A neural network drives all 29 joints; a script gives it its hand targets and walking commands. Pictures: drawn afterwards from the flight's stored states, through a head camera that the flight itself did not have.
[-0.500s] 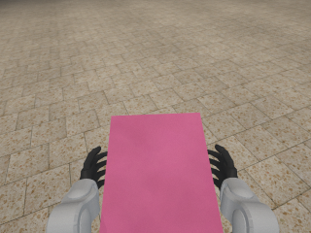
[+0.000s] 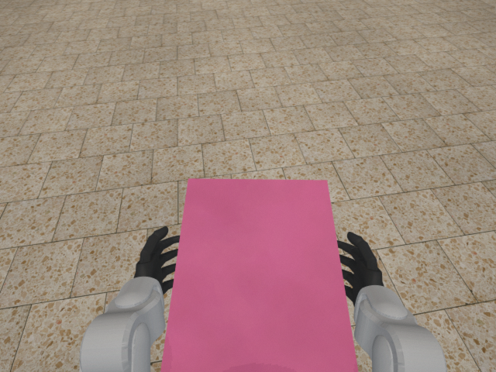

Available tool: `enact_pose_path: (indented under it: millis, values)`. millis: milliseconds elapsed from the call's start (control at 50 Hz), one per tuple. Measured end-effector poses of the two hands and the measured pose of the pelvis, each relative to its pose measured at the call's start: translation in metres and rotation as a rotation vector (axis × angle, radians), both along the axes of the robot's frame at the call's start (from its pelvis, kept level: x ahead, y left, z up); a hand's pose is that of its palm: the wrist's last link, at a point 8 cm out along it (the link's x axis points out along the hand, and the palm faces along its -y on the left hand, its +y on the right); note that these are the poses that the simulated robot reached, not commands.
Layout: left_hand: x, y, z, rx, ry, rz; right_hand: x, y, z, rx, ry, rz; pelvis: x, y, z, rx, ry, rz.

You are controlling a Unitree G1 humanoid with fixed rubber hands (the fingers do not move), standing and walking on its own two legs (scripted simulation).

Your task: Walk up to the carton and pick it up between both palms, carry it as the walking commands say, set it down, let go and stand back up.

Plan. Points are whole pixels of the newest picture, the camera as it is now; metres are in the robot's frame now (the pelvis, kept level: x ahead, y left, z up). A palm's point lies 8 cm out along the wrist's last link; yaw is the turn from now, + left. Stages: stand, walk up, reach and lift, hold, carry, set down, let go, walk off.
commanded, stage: carry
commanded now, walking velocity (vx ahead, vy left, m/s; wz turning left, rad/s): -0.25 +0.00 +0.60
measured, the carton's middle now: (255, 295) +0.26 +0.00 +0.01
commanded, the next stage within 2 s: none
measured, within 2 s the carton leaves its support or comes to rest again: neither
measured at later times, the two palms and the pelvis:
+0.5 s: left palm out of the picture -0.04 +0.24 +0.06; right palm out of the picture +0.08 -0.02 +0.07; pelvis -0.19 +0.01 +0.00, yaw +22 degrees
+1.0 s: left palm out of the picture -0.29 +0.25 +0.06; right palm out of the picture -0.11 +0.02 +0.08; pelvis -0.38 -0.02 -0.01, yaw +38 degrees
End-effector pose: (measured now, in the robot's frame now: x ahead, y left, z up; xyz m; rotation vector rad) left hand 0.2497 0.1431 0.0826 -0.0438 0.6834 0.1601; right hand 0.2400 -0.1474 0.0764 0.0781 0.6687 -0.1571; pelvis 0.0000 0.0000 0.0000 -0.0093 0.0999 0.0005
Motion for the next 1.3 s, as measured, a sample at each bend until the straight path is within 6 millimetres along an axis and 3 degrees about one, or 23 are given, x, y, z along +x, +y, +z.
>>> enact_pose_path:
  millis: [80,140,300,360,420,480,540,660,720,840,920,980,1100,1200,1300]
  values:
    - [-0.044,-0.001,-0.002,0.045,0.042,0.022,-0.035,0.0,-0.011,0.049,0.043,0.019,-0.038,-0.005,0.005,-0.005,-0.022,0.062]
    - [-0.08,0.007,0.006,0.031,0.03,0.083,-0.053,0.008,0.001,0.046,0.03,0.073,-0.06,-0.009,0.013,0.047,-0.039,0.095]
    - [-0.162,0.049,0.025,0.035,-0.062,0.269,-0.079,0.058,0.023,0.05,-0.06,0.26,-0.109,-0.006,0.011,0.086,-0.015,0.241]
    - [-0.198,0.07,0.017,0.018,-0.07,0.332,-0.097,0.084,0.021,0.029,-0.069,0.325,-0.131,0.002,0.003,0.077,-0.014,0.296]
    - [-0.238,0.092,-0.005,-0.014,-0.037,0.397,-0.121,0.112,0.007,-0.01,-0.035,0.393,-0.155,0.011,-0.007,0.072,-0.018,0.339]
    - [-0.279,0.1,-0.023,-0.052,0.052,0.453,-0.149,0.125,-0.008,-0.047,0.053,0.448,-0.177,0.012,-0.005,0.06,-0.039,0.361]
    - [-0.309,0.101,-0.023,-0.05,0.058,0.484,-0.171,0.131,-0.011,-0.03,0.063,0.479,-0.201,0.009,-0.004,0.041,-0.052,0.399]
    - [-0.343,0.098,-0.001,0.037,-0.051,0.505,-0.201,0.13,-0.008,0.054,-0.048,0.503,-0.244,-0.002,-0.015,0.03,-0.037,0.442]
    - [-0.367,0.093,-0.004,0.047,-0.021,0.5,-0.224,0.126,-0.013,0.054,-0.02,0.504,-0.269,-0.008,-0.014,0.025,-0.057,0.478]
    - [-0.438,0.089,-0.015,-0.018,0.006,0.558,-0.278,0.131,-0.004,-0.012,0.008,0.561,-0.315,-0.017,-0.007,0.042,-0.067,0.56]
    - [-0.486,0.1,-0.02,-0.049,-0.065,0.614,-0.312,0.152,0.008,-0.044,-0.064,0.618,-0.349,-0.016,-0.017,0.022,-0.053,0.632]
    - [-0.53,0.105,-0.025,-0.083,-0.059,0.68,-0.341,0.168,0.009,-0.079,-0.058,0.684,-0.374,-0.018,-0.013,0.034,-0.062,0.654]
    - [-0.605,0.102,-0.012,-0.06,0.001,0.777,-0.397,0.181,0.007,-0.05,0.005,0.776,-0.422,-0.026,0.001,-0.015,-0.071,0.715]
    - [-0.64,0.096,0.008,0.003,-0.052,0.803,-0.426,0.178,0.014,0.014,-0.047,0.801,-0.458,-0.039,0.002,-0.01,-0.047,0.724]
    - [-0.657,0.073,0.011,0.001,-0.061,0.775,-0.451,0.148,0.015,0.01,-0.056,0.773,-0.485,-0.061,0.001,-0.009,-0.014,0.723]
